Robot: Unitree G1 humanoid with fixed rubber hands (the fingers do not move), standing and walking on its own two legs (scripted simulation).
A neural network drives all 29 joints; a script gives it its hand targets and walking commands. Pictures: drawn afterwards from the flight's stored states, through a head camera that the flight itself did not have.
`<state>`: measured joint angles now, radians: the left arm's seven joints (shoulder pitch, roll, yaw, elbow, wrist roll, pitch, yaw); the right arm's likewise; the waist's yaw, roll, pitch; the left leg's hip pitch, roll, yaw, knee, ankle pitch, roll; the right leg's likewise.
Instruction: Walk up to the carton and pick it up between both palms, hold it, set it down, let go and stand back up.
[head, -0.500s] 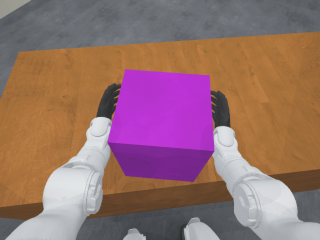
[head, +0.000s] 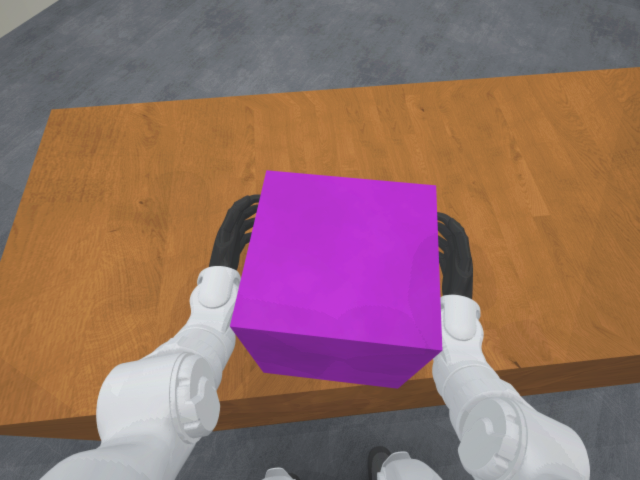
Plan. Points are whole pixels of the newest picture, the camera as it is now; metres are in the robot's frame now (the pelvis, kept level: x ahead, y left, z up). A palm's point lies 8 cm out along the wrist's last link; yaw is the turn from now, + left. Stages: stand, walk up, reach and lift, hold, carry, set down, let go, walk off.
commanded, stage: reach and lift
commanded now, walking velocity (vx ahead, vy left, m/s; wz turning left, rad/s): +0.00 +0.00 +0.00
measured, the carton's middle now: (338, 290) +0.37 -0.03 -0.05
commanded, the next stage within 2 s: none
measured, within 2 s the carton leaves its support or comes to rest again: leaves its support in 1.74 s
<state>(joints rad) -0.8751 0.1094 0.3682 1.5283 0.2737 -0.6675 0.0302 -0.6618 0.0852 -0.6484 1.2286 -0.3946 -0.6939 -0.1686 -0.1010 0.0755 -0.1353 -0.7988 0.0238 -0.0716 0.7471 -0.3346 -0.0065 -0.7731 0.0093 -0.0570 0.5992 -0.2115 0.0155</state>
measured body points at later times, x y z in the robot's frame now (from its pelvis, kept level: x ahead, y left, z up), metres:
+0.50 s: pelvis +0.00 -0.01 +0.01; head +0.13 +0.00 +0.44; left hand +0.43 +0.11 -0.01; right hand +0.36 -0.19 -0.02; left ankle +0.00 +0.11 -0.71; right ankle +0.03 -0.14 -0.71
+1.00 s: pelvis +0.00 -0.01 +0.01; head +0.13 +0.00 +0.44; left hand +0.43 +0.11 -0.01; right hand +0.36 -0.19 -0.02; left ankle +0.00 +0.11 -0.71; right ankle +0.03 -0.14 -0.71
